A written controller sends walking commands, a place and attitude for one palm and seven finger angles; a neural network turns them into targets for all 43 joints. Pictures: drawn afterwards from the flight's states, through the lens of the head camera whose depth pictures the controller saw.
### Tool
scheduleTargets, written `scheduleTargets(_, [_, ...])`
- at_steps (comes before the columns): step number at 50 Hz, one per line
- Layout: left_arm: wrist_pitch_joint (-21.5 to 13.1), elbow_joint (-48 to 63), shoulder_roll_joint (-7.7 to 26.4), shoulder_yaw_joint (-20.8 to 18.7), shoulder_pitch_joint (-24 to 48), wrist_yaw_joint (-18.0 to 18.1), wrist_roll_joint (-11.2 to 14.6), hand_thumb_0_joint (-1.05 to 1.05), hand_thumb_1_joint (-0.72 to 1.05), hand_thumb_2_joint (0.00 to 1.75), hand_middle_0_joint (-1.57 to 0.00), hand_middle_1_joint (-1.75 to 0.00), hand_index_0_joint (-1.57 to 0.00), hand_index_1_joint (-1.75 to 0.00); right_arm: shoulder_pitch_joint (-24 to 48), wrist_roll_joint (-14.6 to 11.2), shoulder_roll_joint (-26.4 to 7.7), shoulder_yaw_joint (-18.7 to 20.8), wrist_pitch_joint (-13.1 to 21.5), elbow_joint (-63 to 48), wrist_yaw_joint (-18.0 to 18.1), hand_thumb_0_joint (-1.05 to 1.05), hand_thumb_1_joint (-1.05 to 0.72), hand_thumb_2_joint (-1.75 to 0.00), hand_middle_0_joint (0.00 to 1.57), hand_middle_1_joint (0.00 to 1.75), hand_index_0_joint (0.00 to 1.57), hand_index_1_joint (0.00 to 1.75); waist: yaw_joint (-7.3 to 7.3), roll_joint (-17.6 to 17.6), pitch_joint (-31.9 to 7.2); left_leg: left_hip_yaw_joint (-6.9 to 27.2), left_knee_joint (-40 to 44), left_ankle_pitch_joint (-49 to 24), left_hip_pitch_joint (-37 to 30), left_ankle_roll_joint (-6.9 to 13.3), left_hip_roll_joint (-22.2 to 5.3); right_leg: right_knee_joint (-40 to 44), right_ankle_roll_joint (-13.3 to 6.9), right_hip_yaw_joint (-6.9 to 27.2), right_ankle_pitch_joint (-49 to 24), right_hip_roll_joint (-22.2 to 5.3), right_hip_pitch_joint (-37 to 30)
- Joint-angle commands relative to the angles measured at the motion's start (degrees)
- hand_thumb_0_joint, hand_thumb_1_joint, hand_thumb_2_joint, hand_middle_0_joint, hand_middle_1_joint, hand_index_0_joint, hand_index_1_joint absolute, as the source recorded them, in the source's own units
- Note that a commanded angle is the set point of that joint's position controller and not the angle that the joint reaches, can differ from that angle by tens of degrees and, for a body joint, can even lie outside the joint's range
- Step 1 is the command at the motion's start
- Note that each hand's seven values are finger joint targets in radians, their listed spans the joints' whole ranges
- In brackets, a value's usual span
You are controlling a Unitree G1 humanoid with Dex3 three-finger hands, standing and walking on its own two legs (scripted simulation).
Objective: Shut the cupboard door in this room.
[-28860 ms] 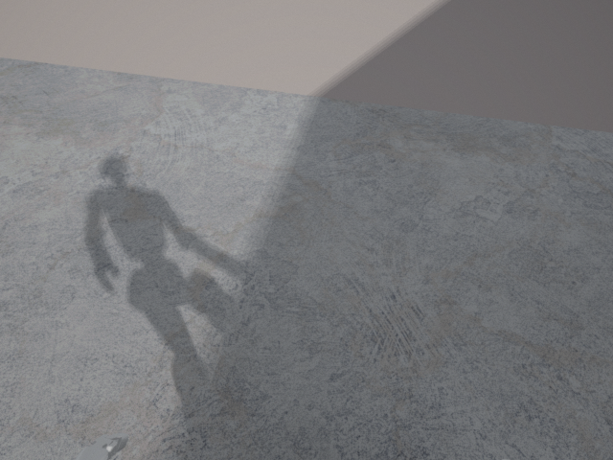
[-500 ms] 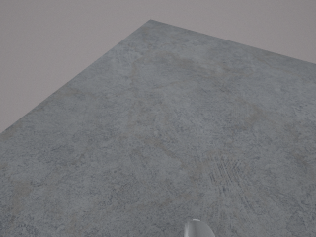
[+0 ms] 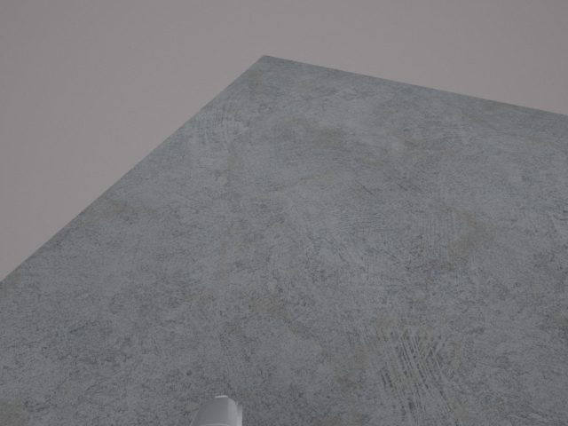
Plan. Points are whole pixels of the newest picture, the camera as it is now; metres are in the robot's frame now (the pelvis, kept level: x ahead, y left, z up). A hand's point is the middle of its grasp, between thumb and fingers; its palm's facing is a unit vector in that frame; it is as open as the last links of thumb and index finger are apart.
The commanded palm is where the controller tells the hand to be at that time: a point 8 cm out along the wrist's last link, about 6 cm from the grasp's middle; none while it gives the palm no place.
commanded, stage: walk around to get in front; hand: left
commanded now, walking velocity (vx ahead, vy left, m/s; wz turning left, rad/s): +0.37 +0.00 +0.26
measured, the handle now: out of the picture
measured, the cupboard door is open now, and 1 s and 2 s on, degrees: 86 86 86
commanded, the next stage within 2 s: walk to a spot facing it in 0.32 s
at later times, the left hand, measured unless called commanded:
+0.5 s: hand (147, 417) +0.17 +0.25 -0.18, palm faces +0.13 -0.98 -0.16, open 7.4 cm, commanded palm none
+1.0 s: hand (181, 331) +0.31 +0.21 -0.14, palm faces +0.37 -0.89 -0.26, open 7.3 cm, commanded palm none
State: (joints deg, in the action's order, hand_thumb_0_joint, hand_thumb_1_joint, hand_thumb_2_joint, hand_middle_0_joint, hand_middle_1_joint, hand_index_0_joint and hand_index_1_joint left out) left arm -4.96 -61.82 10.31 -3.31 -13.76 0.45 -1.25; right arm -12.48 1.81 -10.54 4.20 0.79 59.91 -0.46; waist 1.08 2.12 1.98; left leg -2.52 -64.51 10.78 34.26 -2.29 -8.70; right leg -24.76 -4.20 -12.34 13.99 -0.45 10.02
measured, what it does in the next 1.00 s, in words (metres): walks ahead, turning left: left foot, then right foot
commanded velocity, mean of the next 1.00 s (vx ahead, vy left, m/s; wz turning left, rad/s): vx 0.13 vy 0.00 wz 0.39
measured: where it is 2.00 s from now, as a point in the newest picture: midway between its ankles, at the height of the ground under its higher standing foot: outside the picture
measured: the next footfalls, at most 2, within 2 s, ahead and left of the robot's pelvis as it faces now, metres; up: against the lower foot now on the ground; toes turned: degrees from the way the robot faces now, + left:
left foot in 0.28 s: +0.24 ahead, +0.16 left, +0.00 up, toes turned +15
right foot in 0.76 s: +0.37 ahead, -0.05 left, +0.00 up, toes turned +5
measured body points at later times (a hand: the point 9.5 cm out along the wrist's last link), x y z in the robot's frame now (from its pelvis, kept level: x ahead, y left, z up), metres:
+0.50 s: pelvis +0.19 +0.07 +0.00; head +0.21 +0.09 +0.45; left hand +0.17 +0.30 -0.16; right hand +0.27 -0.16 -0.14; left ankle +0.20 +0.15 -0.74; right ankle +0.21 -0.07 -0.65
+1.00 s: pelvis +0.27 +0.00 +0.00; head +0.31 -0.02 +0.45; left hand +0.29 +0.26 -0.12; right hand +0.39 -0.22 -0.17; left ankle +0.20 +0.15 -0.64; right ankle +0.33 -0.06 -0.74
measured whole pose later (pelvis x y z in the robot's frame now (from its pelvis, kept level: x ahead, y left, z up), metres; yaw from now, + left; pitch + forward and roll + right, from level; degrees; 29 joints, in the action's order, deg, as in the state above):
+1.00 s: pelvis +0.27 +0.00 +0.00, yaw +22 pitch -2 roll +2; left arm -1.1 -53.8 8.3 -2.0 -8.3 1.4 -0.7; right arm -12.7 1.3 -13.6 5.3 -3.8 58.2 -0.9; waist 2.1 2.1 4.9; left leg -1.2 -68.8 20.3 29.2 -4.6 -3.4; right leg -28.9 -3.0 -15.2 13.2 -6.6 14.0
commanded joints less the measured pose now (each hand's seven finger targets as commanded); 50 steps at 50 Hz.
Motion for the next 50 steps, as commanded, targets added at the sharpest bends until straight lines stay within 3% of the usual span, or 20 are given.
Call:
scheduleTargets(1, [-1.40, 0.43, 4.74, 0.28, -6.30, 0.22, 0.10, 0.00, 0.90, 0.90, -0.20, -0.30, -0.20, -0.30, 0.31, -0.24, -1.03, -0.07, -0.09, -3.02, -1.18, 0.00, -0.90, -0.90, 0.20, 0.30, 0.20, 0.30, -1.36, -7.52, 4.30, 1.02, 6.65, -2.99, 4.50, -0.41, -1.48, 16.21, -2.85, 10.71, -6.67, -16.85, -1.05])
scheduleTargets(7, [-1.16, -1.92, 6.16, 0.71, -11.40, 0.56, -0.05, 0.00, 0.90, 0.90, -0.20, -0.30, -0.20, -0.30, 9.91, -0.42, -0.59, -1.20, 0.81, -6.37, -2.06, 0.00, -0.90, -0.90, 0.20, 0.30, 0.20, 0.30, -4.12, -6.15, 4.53, -2.86, 23.47, -1.56, 1.76, 1.14, 0.88, 13.25, -2.88, 7.23, -19.53, -17.89, -10.65])
scheduleTargets(10, [-0.64, -2.61, 6.94, 0.47, -12.32, 0.69, -0.13, 0.00, 0.90, 0.90, -0.20, -0.30, -0.20, -0.30, 10.18, -0.36, -1.45, -1.34, 1.30, -6.77, -1.90, 0.00, -0.90, -0.90, 0.20, 0.30, 0.20, 0.30, -3.87, -6.00, 2.92, -4.64, 27.78, 2.09, -3.14, 2.86, 2.68, 9.48, -2.84, 6.32, -26.31, -18.72, -13.84])
scheduleTargets(12, [-0.47, -2.68, 7.78, 0.36, -11.08, 0.66, -0.03, 0.00, 0.90, 0.90, -0.20, -0.30, -0.20, -0.30, 2.88, -0.11, -3.22, -0.80, 1.84, -4.87, -1.27, 0.00, -0.90, -0.90, 0.20, 0.30, 0.20, 0.30, -0.02, -4.75, -0.74, -6.53, 32.05, 2.59, -14.71, 4.20, 5.41, -1.33, -1.58, 3.41, -36.29, -17.75, -12.03])
scheduleTargets(13, [-0.53, -2.28, 7.83, 0.48, -9.83, 0.62, 0.39, 0.00, 0.90, 0.90, -0.20, -0.30, -0.20, -0.30, -5.94, 0.23, -5.57, -0.07, 2.27, -2.34, -0.89, 0.00, -0.90, -0.90, 0.20, 0.30, 0.20, 0.30, 4.07, -2.31, -6.28, -5.90, 36.03, -2.86, -28.88, 5.53, 5.80, -13.48, 0.72, 0.24, -35.74, -14.93, -6.13])
scheduleTargets(14, [-0.53, -1.13, 5.38, 0.73, -11.45, 0.16, 0.89, 0.00, 0.90, 0.90, -0.20, -0.30, -0.20, -0.30, -14.37, 0.74, -11.83, 1.47, 2.77, -0.38, -0.20, 0.00, -0.90, -0.90, 0.20, 0.30, 0.20, 0.30, 6.61, 9.08, -14.29, 9.74, 37.97, -8.47, -45.63, 9.61, -5.99, -28.98, 3.94, -1.57, -16.36, -8.16, 7.95])
scheduleTargets(15, [-0.77, 0.95, 3.37, 1.53, -9.62, -0.37, 1.01, 0.00, 0.90, 0.90, -0.20, -0.30, -0.20, -0.30, -19.24, -0.18, -16.06, 2.39, 2.60, 1.28, 0.53, 0.00, -0.90, -0.90, 0.20, 0.30, 0.20, 0.30, 7.55, 16.71, -16.14, 25.47, 41.64, -21.18, -54.37, 15.53, -17.06, -43.75, 5.15, 2.18, 17.89, -2.18, 22.75])
scheduleTargets(16, [-0.45, 2.00, 4.69, 0.94, -6.12, 0.03, 0.75, 0.00, 0.90, 0.90, -0.20, -0.30, -0.20, -0.30, -17.82, -0.90, -14.89, 2.11, 2.10, 1.75, 0.83, 0.00, -0.90, -0.90, 0.20, 0.30, 0.20, 0.30, 6.68, 9.20, -13.20, 22.27, 42.84, -21.96, -51.58, 16.92, -18.24, -48.83, 3.84, 7.83, 18.10, -4.40, 26.11])
scheduleTargets(20, [1.78, -0.24, 1.00, 0.55, -4.66, -0.65, -0.15, 0.00, 0.90, 0.90, -0.20, -0.30, -0.20, -0.30, -6.46, -0.71, -6.14, -0.17, 3.51, -0.80, 1.35, 0.00, -0.90, -0.90, 0.20, 0.30, 0.20, 0.30, 0.62, 1.44, 0.34, 8.02, 50.05, -14.42, -27.95, 9.88, -11.19, -47.25, 5.06, 11.11, 5.55, -8.75, 22.36])
scheduleTargets(23, [3.25, -0.24, -0.96, 0.43, -7.65, -0.21, -0.39, 0.00, 0.90, 0.90, -0.20, -0.30, -0.20, -0.30, -5.72, -0.92, -3.16, -0.49, 3.88, -0.83, 1.44, 0.00, -0.90, -0.90, 0.20, 0.30, 0.20, 0.30, -2.04, 2.55, 1.07, 2.75, 51.94, -18.91, -20.40, 10.05, -7.26, -42.31, 6.56, 9.72, 1.18, -8.43, 18.13])
scheduleTargets(27, [4.19, 2.80, 0.67, 0.26, -3.59, -0.03, 0.03, 0.00, 0.90, 0.90, -0.20, -0.30, -0.20, -0.30, -5.17, -1.21, -5.09, -0.58, 3.56, -0.94, 1.41, 0.00, -0.90, -0.90, 0.20, 0.30, 0.20, 0.30, -2.82, 4.45, 2.85, 2.80, 50.79, -28.31, -20.07, 11.34, -5.39, -33.81, 8.36, 9.06, -2.48, -7.87, 18.56])
scheduleTargets(30, [4.67, 5.73, 2.26, -0.02, 1.88, 0.12, 0.35, 0.00, 0.90, 0.90, -0.20, -0.30, -0.20, -0.30, -5.92, -0.88, -7.25, 0.27, 2.56, -1.14, 1.36, 0.00, -0.90, -0.90, 0.20, 0.30, 0.20, 0.30, -1.45, 5.38, 1.11, 4.26, 47.19, -31.85, -23.00, 11.72, -5.48, -25.65, 9.01, 8.30, -0.69, -6.42, 17.38])
scheduleTargets(33, [4.73, 8.05, 3.06, -0.21, 4.83, 0.35, 0.59, 0.00, 0.90, 0.90, -0.20, -0.30, -0.20, -0.30, -6.17, -0.56, -8.20, 0.92, 1.23, -1.52, 1.35, 0.00, -0.90, -0.90, 0.20, 0.30, 0.20, 0.30, -0.77, 6.59, -0.10, 7.95, 44.20, -29.83, -23.55, 11.58, -5.79, -18.95, 8.90, 7.90, 2.55, -4.71, 14.22])
scheduleTargets(36, [4.05, 8.48, 4.01, -0.44, 2.32, 0.43, 0.86, 0.00, 0.90, 0.90, -0.20, -0.30, -0.20, -0.30, -4.60, -0.56, -9.10, 1.56, 0.02, -2.51, 1.39, 0.00, -0.90, -0.90, 0.20, 0.30, 0.20, 0.30, -2.29, 6.35, -2.77, 10.42, 38.16, -24.12, -22.49, 9.30, -4.21, -6.35, 8.55, 7.36, -0.99, -3.30, 5.35])
scheduleTargets(37, [3.37, 7.98, 5.75, -0.74, 0.09, 0.48, 0.72, 0.00, 0.90, 0.90, -0.20, -0.30, -0.20, -0.30, -4.48, -0.88, -8.41, 1.59, -0.13, -2.91, 1.18, 0.00, -0.90, -0.90, 0.20, 0.30, 0.20, 0.30, -3.35, 2.32, -3.49, 9.50, 33.83, -17.72, -18.98, 6.71, -1.63, 1.07, 8.51, 7.79, -8.61, -4.65, -1.47])
scheduleTargets(38, [2.48, 7.47, 10.26, -1.52, -3.07, 0.99, 0.13, 0.00, 0.90, 0.90, -0.20, -0.30, -0.20, -0.30, -6.52, -1.35, -5.23, 1.15, -0.01, -3.41, 0.80, 0.00, -0.90, -0.90, 0.20, 0.30, 0.20, 0.30, -4.17, -8.95, -8.66, 4.69, 23.09, -2.49, -10.16, 2.92, 3.87, 3.31, 6.15, 16.78, -23.79, -15.58, -14.70])
scheduleTargets(39, [2.38, 6.91, 14.67, -2.43, -7.06, 1.32, 0.01, 0.00, 0.90, 0.90, -0.20, -0.30, -0.20, -0.30, -6.30, -1.44, -3.09, 0.74, -0.14, -5.11, 0.74, 0.00, -0.90, -0.90, 0.20, 0.30, 0.20, 0.30, -5.25, -20.19, -11.62, -0.07, 9.57, 25.55, -1.55, -0.14, 10.22, 1.85, -0.31, 26.52, -43.29, -29.44, -19.63])
scheduleTargets(40, [2.62, 7.69, 14.06, -1.89, -6.34, 1.50, 0.45, 0.00, 0.90, 0.90, -0.20, -0.30, -0.20, -0.30, -5.64, -1.49, -5.40, 1.25, -0.91, -5.55, 1.01, 0.00, -0.90, -0.90, 0.20, 0.30, 0.20, 0.30, -4.93, -14.85, -10.82, 3.35, 1.35, 26.29, -2.94, -0.12, 7.73, 2.40, -4.03, 24.24, -43.19, -30.53, -14.05])
scheduleTargets(43, [3.24, 10.47, 8.87, -0.69, 3.65, 1.79, 0.72, 0.00, 0.90, 0.90, -0.20, -0.30, -0.20, -0.30, -5.53, -0.99, -4.74, 1.46, -3.06, -3.43, 0.07, 0.00, -0.90, -0.90, 0.20, 0.30, 0.20, 0.30, -0.64, -10.92, -4.53, 3.72, -7.11, 15.18, -3.18, -1.27, 4.43, 5.52, -0.51, 13.93, -24.86, -22.70, -3.74])
scheduleTargets(50, [3.55, 10.95, 7.90, -0.87, 2.46, 1.65, 0.12, 0.00, 0.90, 0.90, -0.20, -0.30, -0.20, -0.30, -1.53, -0.59, -5.40, 1.85, -4.96, -5.22, -1.03, 0.00, -0.90, -0.90, 0.20, 0.30, 0.20, 0.30, -0.62, -11.45, -0.65, 1.67, -4.10, 7.79, -2.85, -2.66, 3.87, 10.38, -0.22, 6.50, -7.82, -20.45, 0.84])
